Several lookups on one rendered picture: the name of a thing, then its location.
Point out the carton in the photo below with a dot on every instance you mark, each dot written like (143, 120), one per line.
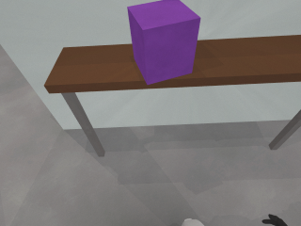
(164, 37)

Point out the robot right hand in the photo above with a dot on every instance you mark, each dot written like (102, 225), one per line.
(274, 220)

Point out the table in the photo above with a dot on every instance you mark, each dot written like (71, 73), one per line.
(219, 62)

